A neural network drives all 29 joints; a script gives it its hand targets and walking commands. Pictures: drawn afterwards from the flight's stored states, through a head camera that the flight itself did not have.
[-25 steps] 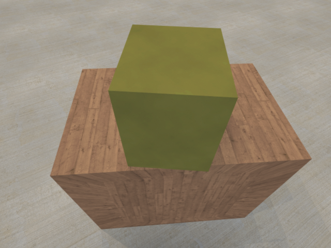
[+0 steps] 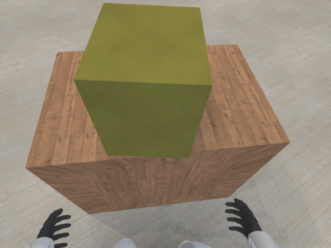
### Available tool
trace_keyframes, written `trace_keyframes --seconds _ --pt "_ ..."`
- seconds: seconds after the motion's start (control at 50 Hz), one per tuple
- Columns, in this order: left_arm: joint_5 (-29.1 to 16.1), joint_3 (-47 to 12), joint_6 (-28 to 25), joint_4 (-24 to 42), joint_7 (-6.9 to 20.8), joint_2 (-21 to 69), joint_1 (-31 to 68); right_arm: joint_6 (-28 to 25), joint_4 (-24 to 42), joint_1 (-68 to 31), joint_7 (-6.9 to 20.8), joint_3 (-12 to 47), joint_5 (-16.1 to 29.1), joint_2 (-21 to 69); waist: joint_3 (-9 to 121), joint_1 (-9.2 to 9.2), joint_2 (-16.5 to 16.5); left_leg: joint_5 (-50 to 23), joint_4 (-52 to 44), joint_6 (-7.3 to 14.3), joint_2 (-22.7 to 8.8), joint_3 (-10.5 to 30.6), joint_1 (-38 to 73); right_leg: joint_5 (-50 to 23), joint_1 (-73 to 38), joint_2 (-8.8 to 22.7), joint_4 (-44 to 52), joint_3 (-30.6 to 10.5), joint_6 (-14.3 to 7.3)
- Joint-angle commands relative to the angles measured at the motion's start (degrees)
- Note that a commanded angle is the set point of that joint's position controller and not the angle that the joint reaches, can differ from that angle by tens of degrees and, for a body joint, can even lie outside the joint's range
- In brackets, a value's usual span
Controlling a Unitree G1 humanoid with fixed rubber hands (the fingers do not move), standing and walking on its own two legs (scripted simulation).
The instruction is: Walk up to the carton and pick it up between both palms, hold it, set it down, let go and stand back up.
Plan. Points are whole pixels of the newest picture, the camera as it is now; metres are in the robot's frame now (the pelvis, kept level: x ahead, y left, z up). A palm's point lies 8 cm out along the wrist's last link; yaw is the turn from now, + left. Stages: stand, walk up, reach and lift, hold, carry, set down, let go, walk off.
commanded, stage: reach and lift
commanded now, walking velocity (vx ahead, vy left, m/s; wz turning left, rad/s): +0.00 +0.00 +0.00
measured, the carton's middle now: (149, 87) +0.51 +0.06 +0.06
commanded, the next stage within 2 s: none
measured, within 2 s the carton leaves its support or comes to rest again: neither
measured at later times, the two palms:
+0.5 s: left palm (46, 231) +0.17 +0.28 -0.06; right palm (253, 228) +0.17 -0.18 -0.05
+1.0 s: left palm (45, 213) +0.20 +0.28 -0.02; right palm (249, 213) +0.20 -0.17 -0.02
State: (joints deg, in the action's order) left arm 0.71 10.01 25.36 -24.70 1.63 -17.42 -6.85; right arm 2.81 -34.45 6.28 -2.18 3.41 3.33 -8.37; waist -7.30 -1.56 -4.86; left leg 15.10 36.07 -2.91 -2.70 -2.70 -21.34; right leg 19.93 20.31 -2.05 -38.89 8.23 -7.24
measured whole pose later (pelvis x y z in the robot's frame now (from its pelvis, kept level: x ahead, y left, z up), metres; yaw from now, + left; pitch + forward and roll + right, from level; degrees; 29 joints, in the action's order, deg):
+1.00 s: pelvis +0.04 +0.05 +0.03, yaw -2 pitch -4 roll +0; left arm -4.9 -1.2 -9.7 -26.4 -3.4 -12.2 -16.0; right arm -16.3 -35.0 14.4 4.8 -2.5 9.0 -9.7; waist -0.3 -2.6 -2.3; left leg 12.9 22.5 1.1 -0.5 -4.7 -6.2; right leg 13.8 3.9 -1.8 -21.1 4.2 -2.9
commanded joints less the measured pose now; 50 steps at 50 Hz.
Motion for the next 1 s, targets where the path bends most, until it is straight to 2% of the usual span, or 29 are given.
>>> trace_keyframes --seconds 0.0,0.02,0.04,0.06,0.08,0.1,0.12,0.16,0.18,0.2,0.28,0.36,0.42,0.5,0.64,0.82,0.84,0.86,0.88,0.92,0.94,0.98 --pt "-1.78 1.28 -3.07 8.3 0.55 -7.93 2.02 -3.5 7.78 -1.74 -1.78 -0.89 -0.32 -4.02 16.13 0.36 3.27 -4.18 -4.43 3.05 0.72 -1.23 -1.31 -13.9 -14.59 10.93 13.55 -16.99 10.86" --pt "-2.84 1.01 -3.36 7.71 0.88 -7.62 1.65 -3.95 7.57 -1.78 -2.22 -1.2 -0.77 -4.45 14.76 1.41 2.29 -4.0 -5.58 3.23 0.75 -0.67 -1.45 -15.66 -14.99 10.42 13.69 -16.56 11.08" --pt "-2.84 0.54 -4.19 8.12 0.86 -7.72 -1.08 -4.69 7.56 0.38 -2.52 -2.03 -0.8 -4.04 14.78 1.79 2.34 -6.65 -6.23 3.13 1.35 -1.17 -0.76 -19.0 -15.75 8.68 13.29 -13.82 10.76" --pt "-1.98 1.32 -5.34 8.1 1.01 -7.93 -2.72 -5.79 7.09 1.97 -2.5 -1.71 -0.86 -4.5 14.78 0.77 3.67 -8.3 -7.25 3.27 1.89 -1.42 1.24 -22.1 -16.69 8.48 13.38 -13.22 11.02" --pt "-2.08 1.07 -6.59 8.46 0.74 -7.77 -3.93 -6.89 6.09 2.1 -2.38 -1.74 -0.77 -5.7 14.82 1.58 3.45 -10.01 -8.15 2.75 2.02 -1.24 3.91 -23.43 -16.45 6.93 13.63 -10.91 10.13" --pt "-1.37 0.81 -7.56 9.46 0.5 -7.32 -3.67 -7.58 4.22 2.36 -1.97 -2.2 -0.63 -5.25 14.57 0.82 4.7 -11.15 -8.93 2.58 2.24 -1.43 6.06 -20.81 -14.41 6.2 14.92 -10.67 9.75" --pt "-1.84 1.04 -9.09 8.74 0.27 -7.46 -5.22 -8.84 5.07 2.7 -1.5 -2.51 -0.07 -5.12 15.3 0.44 4.96 -12.23 -9.46 2.65 2.49 -1.41 7.05 -22.16 -14.76 5.73 14.93 -9.41 9.57" --pt "-2.67 1.33 -11.74 7.11 0.33 -6.67 -5.5 -10.86 5.52 3.15 -1.01 -1.68 -0.03 -4.59 14.48 0.23 2.67 -11.61 -10.37 2.68 2.37 -0.73 6.37 -22.76 -15.87 6.16 15.73 -10.38 10.34" --pt "-3.14 0.94 -12.53 2.85 0.96 -7.37 -8.0 -11.41 1.82 6.63 -0.91 -1.25 -0.8 -4.72 13.12 0.82 -1.57 -13.47 -9.25 2.5 4.27 -0.51 8.7 -27.81 -17.05 8.2 16.58 -10.29 11.82" --pt "-2.88 1.14 -13.96 4.03 1.24 -7.77 -5.92 -12.93 2.7 5.6 -1.03 -1.8 -0.98 -5.11 14.48 0.7 0.89 -12.16 -10.42 2.55 3.95 0.37 9.62 -30.13 -16.41 8.14 15.93 -10.96 11.84" --pt "-4.2 -1.47 -18.37 5.13 0.47 -7.98 -3.35 -15.95 3.46 4.12 0.03 -2.43 -0.59 -3.79 12.62 0.16 3.76 -10.93 -12.19 3.04 3.46 0.42 10.78 -22.56 -13.88 8.0 18.41 -11.0 9.79" --pt "-5.41 -3.8 -20.45 5.82 -0.68 -7.43 -3.31 -16.17 4.34 4.36 1.39 -3.27 0.05 -3.63 10.52 -0.16 6.18 -10.62 -13.51 3.32 3.1 0.52 13.01 -14.46 -10.52 7.26 20.85 -10.73 7.84" --pt "-5.71 -4.92 -21.34 5.94 -1.31 -6.59 -4.12 -15.98 4.2 4.96 2.26 -4.04 0.39 -4.4 9.49 -0.16 7.19 -11.97 -14.18 3.14 2.92 0.75 15.05 -11.75 -8.81 6.22 21.96 -10.04 6.92" --pt "-5.62 -5.78 -22.74 5.97 -1.84 -5.15 -5.69 -15.99 3.77 5.7 3.26 -5.16 0.71 -6.02 8.88 0.1 7.38 -15.41 -14.68 2.68 2.67 1.28 18.08 -11.33 -7.59 4.53 22.91 -8.99 6.09" --pt "-5.25 -7.06 -26.07 6.58 -2.88 -2.34 -7.48 -16.81 4.23 6.1 4.92 -6.6 1.53 -8.21 7.75 0.31 5.9 -19.63 -15.22 2.23 1.98 2.13 20.99 -11.47 -6.68 2.62 24.26 -8.43 4.92" --pt "-5.74 -9.03 -31.22 7.94 -4.78 -0.65 -7.02 -18.81 6.58 5.08 6.53 -7.73 3.92 -9.15 6.78 -0.7 6.27 -18.51 -16.1 1.64 1.21 2.17 19.35 -10.18 -7.32 2.34 24.22 -9.06 3.67" --pt "-5.53 -8.75 -32.57 9.07 -4.93 0.19 -6.07 -19.36 8.24 3.93 6.78 -7.44 6.01 -7.3 6.53 -1.8 7.85 -18.33 -16.75 1.09 1.54 2.99 20.26 -12.23 -7.76 1.99 24.08 -9.09 4.15" --pt "-5.47 -8.87 -34.11 8.73 -4.86 -0.25 -6.33 -20.04 9.65 4.01 7.0 -7.39 6.17 -7.49 7.22 -1.96 8.42 -18.54 -16.57 1.25 1.85 2.94 19.4 -13.13 -8.56 2.34 24.05 -9.57 3.93" --pt "-5.82 -9.37 -35.23 7.24 -5.02 -0.67 -5.4 -20.31 8.78 3.88 6.85 -7.39 5.46 -7.95 8.1 -1.01 6.75 -17.98 -16.31 1.45 1.36 3.48 19.6 -13.63 -8.62 2.3 23.45 -9.51 4.11" --pt "-5.26 -9.17 -36.96 5.82 -5.34 0.45 -5.13 -20.41 5.65 4.49 7.1 -8.14 5.88 -8.2 7.0 -1.39 8.35 -17.17 -16.45 0.87 1.27 3.54 19.58 -12.25 -8.44 2.03 23.1 -9.41 3.91" --pt "-4.69 -9.38 -37.23 5.2 -5.23 0.71 -4.97 -20.41 4.78 5.13 7.15 -8.21 6.04 -8.12 5.14 -0.61 8.21 -14.97 -16.69 1.11 0.98 3.72 19.55 -10.53 -7.78 2.33 23.62 -9.87 3.74" --pt "-6.06 -10.57 -38.84 5.89 -5.19 1.43 -4.56 -21.65 6.62 4.3 6.81 -8.51 5.78 -8.39 6.3 -0.26 7.94 -13.45 -16.97 0.93 0.96 4.1 18.09 -9.91 -8.29 2.04 22.83 -9.59 3.72"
